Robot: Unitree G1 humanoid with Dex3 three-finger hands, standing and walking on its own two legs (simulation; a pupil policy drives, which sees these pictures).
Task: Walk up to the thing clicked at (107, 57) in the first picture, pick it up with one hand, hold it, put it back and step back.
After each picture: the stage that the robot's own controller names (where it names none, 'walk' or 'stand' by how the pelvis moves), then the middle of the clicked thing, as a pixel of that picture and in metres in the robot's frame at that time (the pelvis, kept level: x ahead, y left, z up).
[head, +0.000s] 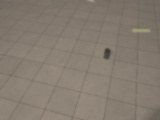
stand; (106, 53) +1.32 -0.23 -0.72
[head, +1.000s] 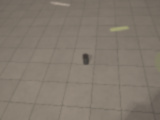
walk; (85, 59) +1.20 +0.13 -0.69
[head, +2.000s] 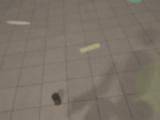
walk; (56, 99) +0.71 +0.35 -0.72
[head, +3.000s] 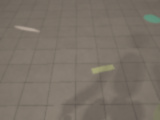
walk; out of the picture +0.47 +0.21 -0.71
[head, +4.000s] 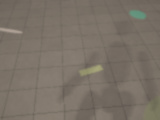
stand; out of the picture +0.37 +0.24 -0.72
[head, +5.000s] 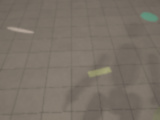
stand; out of the picture +0.39 +0.22 -0.72
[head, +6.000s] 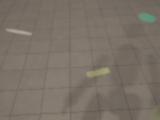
stand; out of the picture +0.39 +0.23 -0.72
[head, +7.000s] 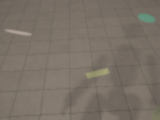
stand; out of the picture +0.38 +0.23 -0.72
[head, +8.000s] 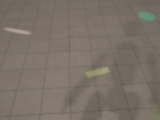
go down; out of the picture +0.37 +0.23 -0.72
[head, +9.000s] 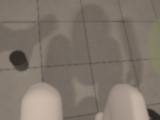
go down; (19, 61) +0.45 +0.27 -0.32
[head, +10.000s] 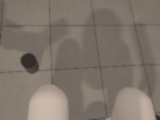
approach; (30, 64) +0.45 +0.26 -0.31
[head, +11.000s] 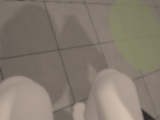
close in; out of the picture +0.43 +0.30 -0.22
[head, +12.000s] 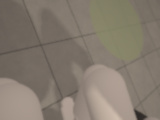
close; out of the picture +0.42 +0.31 -0.22
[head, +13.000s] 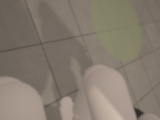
lift; out of the picture +0.40 +0.30 -0.23
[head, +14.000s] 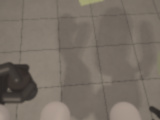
lift; (23, 85) +0.33 +0.22 -0.04
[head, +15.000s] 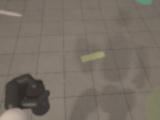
hold; (37, 99) +0.32 +0.18 -0.02
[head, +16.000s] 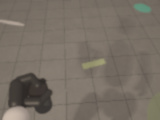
hold; (40, 97) +0.33 +0.18 -0.01
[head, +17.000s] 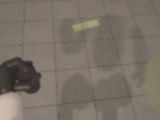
crouch; (28, 79) +0.39 +0.20 -0.07
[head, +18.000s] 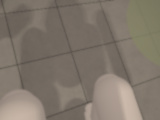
lower; out of the picture +0.50 +0.31 -0.12
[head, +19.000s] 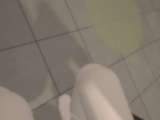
lower; out of the picture +0.43 +0.31 -0.23
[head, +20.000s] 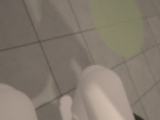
lower; out of the picture +0.43 +0.31 -0.23
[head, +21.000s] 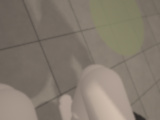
lower; out of the picture +0.43 +0.31 -0.23
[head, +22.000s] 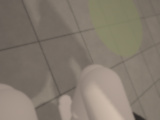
lower; out of the picture +0.43 +0.31 -0.24
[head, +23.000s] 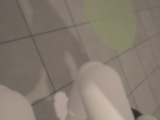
open; out of the picture +0.42 +0.29 -0.23
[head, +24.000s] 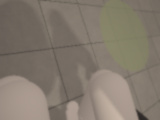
stand; out of the picture +0.42 +0.29 -0.24
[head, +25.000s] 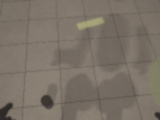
stand; (47, 102) +0.41 +0.23 -0.55
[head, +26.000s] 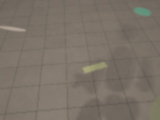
stand; out of the picture +0.39 +0.22 -0.66
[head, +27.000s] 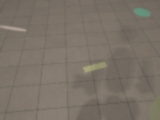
stand; out of the picture +0.40 +0.22 -0.67
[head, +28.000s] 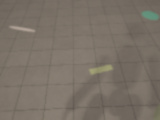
stand; out of the picture +0.40 +0.20 -0.72
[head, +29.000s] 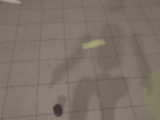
walk; (58, 110) +0.45 +0.17 -0.71
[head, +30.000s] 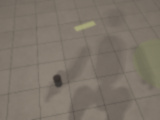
walk; (57, 81) +0.71 +0.26 -0.69
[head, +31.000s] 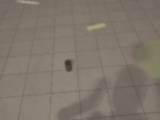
stand; (68, 65) +1.02 +0.23 -0.70
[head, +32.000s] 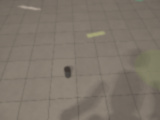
stand; (67, 72) +1.01 +0.21 -0.72
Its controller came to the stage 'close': yes
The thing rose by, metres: 0.70
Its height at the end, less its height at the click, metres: +0.00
